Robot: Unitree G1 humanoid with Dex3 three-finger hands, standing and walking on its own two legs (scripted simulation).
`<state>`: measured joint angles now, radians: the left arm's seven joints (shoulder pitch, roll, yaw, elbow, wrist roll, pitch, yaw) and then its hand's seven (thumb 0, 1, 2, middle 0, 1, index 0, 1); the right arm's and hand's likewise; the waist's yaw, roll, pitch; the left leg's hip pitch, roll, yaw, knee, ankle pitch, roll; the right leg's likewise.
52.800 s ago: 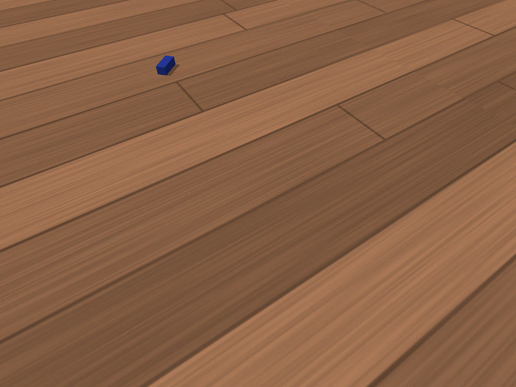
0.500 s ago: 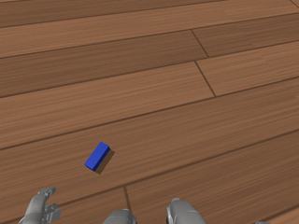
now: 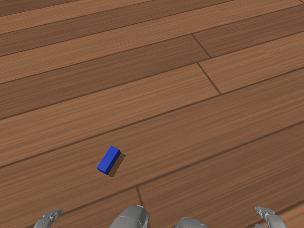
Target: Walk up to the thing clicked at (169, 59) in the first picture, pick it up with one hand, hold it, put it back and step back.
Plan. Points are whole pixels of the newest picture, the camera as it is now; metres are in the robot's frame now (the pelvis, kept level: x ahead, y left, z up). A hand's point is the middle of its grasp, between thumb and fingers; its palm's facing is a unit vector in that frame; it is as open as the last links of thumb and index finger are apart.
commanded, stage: step back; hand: left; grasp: from above
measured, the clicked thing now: (109, 160) +0.52 +0.35 -0.73
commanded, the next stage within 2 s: none
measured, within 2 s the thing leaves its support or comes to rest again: neither
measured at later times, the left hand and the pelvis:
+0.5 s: hand out of the picture -0.06 +0.29 -0.15, palm faces +0.05 -0.93 -0.37, open 7.4 cm; pelvis -0.14 +0.01 +0.00, yaw +1 degrees
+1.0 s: hand out of the picture -0.19 +0.26 -0.15, palm faces +0.06 -0.91 -0.42, open 7.4 cm; pelvis -0.31 -0.03 -0.02, yaw +4 degrees
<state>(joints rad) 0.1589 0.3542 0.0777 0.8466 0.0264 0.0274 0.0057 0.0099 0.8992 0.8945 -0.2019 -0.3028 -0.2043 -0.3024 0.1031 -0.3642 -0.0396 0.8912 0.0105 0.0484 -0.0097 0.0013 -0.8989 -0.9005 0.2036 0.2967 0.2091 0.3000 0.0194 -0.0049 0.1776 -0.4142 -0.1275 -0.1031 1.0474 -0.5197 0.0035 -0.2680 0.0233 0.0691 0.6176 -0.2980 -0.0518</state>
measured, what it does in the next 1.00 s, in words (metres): walks backwards: left foot, then right foot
